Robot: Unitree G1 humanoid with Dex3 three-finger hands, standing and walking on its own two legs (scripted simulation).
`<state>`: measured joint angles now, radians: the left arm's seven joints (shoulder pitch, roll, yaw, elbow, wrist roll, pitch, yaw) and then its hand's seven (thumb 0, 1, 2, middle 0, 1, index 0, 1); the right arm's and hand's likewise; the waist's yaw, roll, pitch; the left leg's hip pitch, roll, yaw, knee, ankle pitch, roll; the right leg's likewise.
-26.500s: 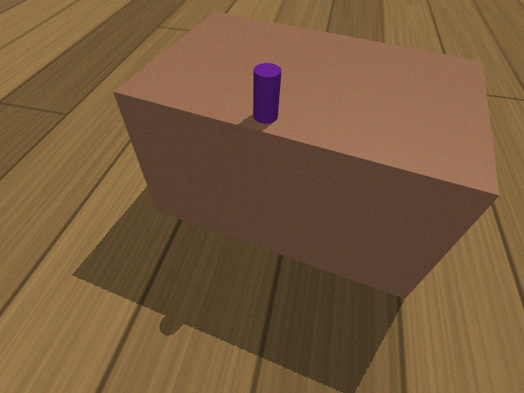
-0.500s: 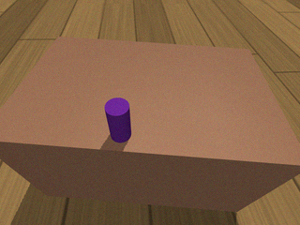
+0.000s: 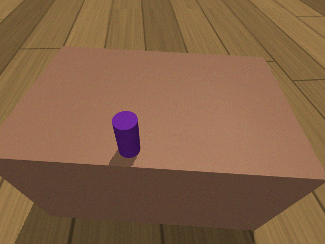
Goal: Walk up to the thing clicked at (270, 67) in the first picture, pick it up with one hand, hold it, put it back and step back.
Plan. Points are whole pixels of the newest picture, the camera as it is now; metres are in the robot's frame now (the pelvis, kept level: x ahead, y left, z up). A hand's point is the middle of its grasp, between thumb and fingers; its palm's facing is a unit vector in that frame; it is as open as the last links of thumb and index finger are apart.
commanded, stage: stand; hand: left
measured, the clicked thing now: (127, 135) +0.45 +0.12 -0.05
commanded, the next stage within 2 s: step back in 1.74 s
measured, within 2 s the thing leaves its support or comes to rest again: neither
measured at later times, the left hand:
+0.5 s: hand out of the picture +0.07 +0.25 -0.16, palm faces -0.03 -0.94 -0.33, open 7.4 cm
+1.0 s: hand out of the picture +0.09 +0.25 -0.15, palm faces -0.02 -0.94 -0.34, open 7.4 cm
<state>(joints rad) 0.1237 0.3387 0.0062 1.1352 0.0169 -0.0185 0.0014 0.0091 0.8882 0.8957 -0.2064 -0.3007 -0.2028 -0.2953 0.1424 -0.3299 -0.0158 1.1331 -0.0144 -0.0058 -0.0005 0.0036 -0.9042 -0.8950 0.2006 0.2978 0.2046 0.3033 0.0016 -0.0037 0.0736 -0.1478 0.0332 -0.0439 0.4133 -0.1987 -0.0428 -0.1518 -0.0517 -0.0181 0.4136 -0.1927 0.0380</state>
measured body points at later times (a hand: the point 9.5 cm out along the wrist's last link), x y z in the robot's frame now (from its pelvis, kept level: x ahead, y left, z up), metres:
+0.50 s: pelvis +0.01 +0.00 +0.00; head +0.03 +0.00 +0.45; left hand +0.07 +0.30 -0.13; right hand +0.07 -0.30 -0.14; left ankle +0.02 +0.15 -0.74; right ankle +0.02 -0.14 -0.74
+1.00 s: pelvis +0.01 -0.01 +0.00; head +0.02 -0.01 +0.45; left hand +0.09 +0.30 -0.13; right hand +0.08 -0.30 -0.13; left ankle +0.02 +0.15 -0.74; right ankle +0.02 -0.14 -0.74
